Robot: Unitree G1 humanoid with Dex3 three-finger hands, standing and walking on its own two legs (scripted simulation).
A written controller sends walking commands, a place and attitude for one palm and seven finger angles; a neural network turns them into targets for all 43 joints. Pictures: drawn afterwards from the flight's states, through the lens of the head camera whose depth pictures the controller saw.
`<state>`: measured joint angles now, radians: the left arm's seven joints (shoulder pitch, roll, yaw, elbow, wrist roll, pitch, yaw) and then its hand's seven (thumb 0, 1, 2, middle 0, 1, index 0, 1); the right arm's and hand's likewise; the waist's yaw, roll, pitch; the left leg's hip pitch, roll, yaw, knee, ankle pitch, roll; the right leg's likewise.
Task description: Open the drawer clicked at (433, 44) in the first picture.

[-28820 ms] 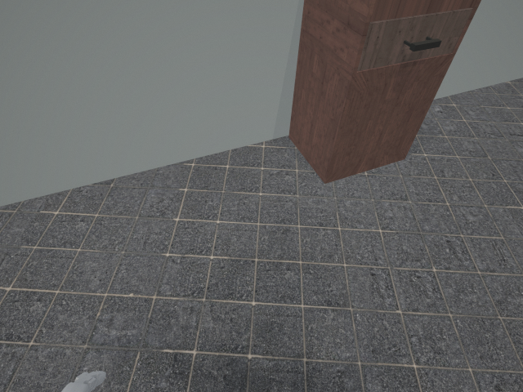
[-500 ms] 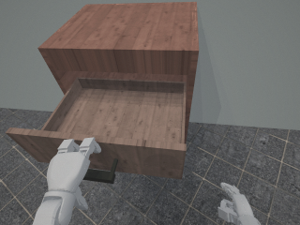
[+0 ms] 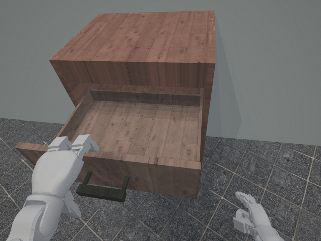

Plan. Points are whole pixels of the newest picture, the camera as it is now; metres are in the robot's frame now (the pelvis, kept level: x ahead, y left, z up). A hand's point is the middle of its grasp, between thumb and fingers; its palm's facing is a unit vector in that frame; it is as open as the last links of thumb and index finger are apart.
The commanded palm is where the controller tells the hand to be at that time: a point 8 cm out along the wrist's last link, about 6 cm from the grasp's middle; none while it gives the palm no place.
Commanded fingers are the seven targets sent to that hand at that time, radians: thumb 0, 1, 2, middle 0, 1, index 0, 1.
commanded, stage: lift the hand off the handle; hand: left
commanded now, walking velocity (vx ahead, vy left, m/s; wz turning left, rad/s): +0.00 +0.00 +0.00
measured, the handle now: (104, 185) +0.26 +0.21 -0.03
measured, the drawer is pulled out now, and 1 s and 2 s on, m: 0.30 0.30 0.30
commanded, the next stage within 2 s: draw the hand back to the body in 0.22 s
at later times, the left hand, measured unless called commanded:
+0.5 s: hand (68, 174) +0.21 +0.22 +0.12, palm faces +0.10 -0.13 -0.99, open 13.8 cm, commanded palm +0.18 +0.23 +0.18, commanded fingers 0.00 -0.50 0.30 -0.30 -1.20 -0.30 -1.20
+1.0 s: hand (56, 179) +0.20 +0.24 +0.13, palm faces +0.17 -0.58 -0.80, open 13.8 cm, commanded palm +0.16 +0.26 +0.18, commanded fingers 0.00 -0.32 0.38 -0.29 -1.09 -0.29 -1.09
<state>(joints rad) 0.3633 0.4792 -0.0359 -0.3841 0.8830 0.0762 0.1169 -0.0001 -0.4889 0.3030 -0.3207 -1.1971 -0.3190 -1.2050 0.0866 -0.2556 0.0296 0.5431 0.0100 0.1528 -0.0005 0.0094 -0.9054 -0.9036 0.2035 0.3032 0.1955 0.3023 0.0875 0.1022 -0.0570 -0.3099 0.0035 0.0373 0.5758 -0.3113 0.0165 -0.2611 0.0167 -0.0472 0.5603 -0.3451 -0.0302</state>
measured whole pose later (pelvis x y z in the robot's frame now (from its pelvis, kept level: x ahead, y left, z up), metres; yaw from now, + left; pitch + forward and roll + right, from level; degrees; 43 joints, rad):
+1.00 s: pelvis +0.00 +0.01 +0.00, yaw +0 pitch +0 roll -1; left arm 0.50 0.45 0.16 -0.50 0.34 -0.02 0.08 0.00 -0.48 0.31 -0.32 -1.19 -0.32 -1.20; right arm 0.12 -0.26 0.03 0.51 0.04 0.07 -0.02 0.01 -0.91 -0.90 0.20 0.30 0.20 0.30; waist 0.06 0.10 0.01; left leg -0.25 -0.01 0.03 0.55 -0.30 0.03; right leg -0.19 0.01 -0.05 0.50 -0.32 -0.01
